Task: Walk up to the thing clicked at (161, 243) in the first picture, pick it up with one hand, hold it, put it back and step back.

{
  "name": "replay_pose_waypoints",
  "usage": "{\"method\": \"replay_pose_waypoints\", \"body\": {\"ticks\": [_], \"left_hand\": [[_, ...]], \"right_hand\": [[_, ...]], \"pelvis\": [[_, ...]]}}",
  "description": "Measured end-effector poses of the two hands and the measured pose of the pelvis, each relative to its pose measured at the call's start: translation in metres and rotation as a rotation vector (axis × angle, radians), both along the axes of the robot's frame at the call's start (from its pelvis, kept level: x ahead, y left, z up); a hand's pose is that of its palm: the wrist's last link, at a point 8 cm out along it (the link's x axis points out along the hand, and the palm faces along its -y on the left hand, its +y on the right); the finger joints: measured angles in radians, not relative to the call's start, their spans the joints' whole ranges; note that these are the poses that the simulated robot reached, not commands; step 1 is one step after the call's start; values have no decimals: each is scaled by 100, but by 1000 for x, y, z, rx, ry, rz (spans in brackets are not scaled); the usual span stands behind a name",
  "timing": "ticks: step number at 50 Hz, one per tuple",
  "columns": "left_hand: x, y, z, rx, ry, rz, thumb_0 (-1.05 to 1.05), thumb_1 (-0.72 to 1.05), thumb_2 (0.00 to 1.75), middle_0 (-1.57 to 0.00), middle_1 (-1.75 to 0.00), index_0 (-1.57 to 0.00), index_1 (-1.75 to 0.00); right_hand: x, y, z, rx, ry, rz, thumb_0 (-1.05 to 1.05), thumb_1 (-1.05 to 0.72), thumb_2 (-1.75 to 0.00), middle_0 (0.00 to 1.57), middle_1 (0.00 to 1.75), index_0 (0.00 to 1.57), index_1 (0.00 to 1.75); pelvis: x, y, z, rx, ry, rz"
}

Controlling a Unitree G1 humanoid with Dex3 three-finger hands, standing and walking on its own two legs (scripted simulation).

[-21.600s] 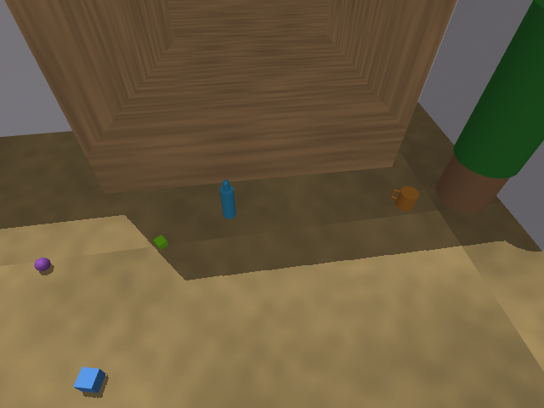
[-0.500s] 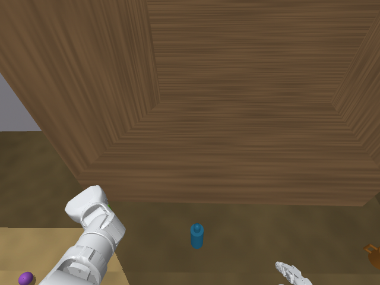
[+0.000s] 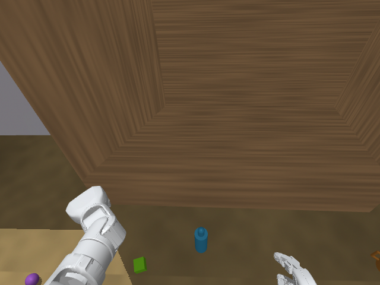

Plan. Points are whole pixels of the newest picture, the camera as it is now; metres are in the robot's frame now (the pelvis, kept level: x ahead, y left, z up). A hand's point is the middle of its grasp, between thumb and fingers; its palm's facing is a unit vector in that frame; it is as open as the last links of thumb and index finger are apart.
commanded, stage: hold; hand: left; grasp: from above
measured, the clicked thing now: (140, 265) +0.33 +0.22 -0.53
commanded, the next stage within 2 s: approach in 0.40 s
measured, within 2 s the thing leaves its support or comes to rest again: rests again in 0.50 s
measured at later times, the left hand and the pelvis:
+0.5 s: hand (100, 223) +0.28 +0.21 -0.03, palm faces -0.30 -0.31 -0.90, open 6.4 cm; pelvis +0.00 +0.00 +0.00, yaw +0 degrees
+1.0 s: hand (112, 246) +0.28 +0.23 -0.19, palm faces -0.32 -0.26 -0.91, open 8.5 cm; pelvis -0.03 -0.01 -0.08, yaw +0 degrees
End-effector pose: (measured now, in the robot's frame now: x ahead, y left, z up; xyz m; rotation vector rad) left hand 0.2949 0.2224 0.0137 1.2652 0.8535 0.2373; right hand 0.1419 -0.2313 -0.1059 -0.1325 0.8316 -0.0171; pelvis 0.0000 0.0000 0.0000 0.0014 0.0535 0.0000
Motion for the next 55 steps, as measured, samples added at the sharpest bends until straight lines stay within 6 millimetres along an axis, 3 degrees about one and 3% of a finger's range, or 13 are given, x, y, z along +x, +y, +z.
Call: {"method": "replay_pose_waypoints", "body": {"ticks": [19, 27, 34, 38, 44, 49, 55], "left_hand": [[-11, -4, 10, -6, -6, -31, 1, 51, 10, -99, -19, -100, -18], [-12, -5, 11, 1, -5, -32, 1, 53, 8, -98, -22, -101, -19], [-12, -3, 6, 28, 16, -20, 0, 44, 16, -89, -28, -92, -24], [-18, -2, -19, 24, 75, 12, 0, 38, 21, -83, -32, -86, -28], [-22, 0, -79, 37, 140, 44, 0, 26, 30, -73, -40, -76, -36], [-9, 7, -138, 75, 64, 45, 0, 22, 39, -73, -45, -76, -42], [0, 17, -209, 85, 32, 71, 0, 38, 44, -84, -51, -88, -47]], "right_hand": [[20, 5, 9, 6, -67, 15, 1, -92, -90, 20, 30, 19, 30], [20, 5, 10, 4, -70, 17, 1, -92, -90, 20, 30, 19, 30], [16, 3, 9, 0, -66, 14, 1, -90, -89, 20, 30, 19, 30], [10, -1, 7, -13, -59, 17, 1, -89, -88, 20, 30, 20, 30], [-16, -15, -13, -72, 15, 19, 1, -88, -88, 20, 30, 20, 30], [-51, -35, -60, -136, 128, 4, 0, -89, -89, 21, 30, 20, 30], [-98, -43, -129, -144, 277, -32, 0, -90, -89, 20, 30, 19, 30]], "pelvis": [[-1, -2, 1, 3, -21, 5], [-2, -4, 2, 4, -22, 4], [-3, -5, 1, 4, -19, 5], [-6, -6, -1, 5, 0, 6], [-16, -8, -21, -2, 103, 2], [-30, -8, -68, -9, 240, -5], [-49, -3, -126, -28, 366, -7]]}}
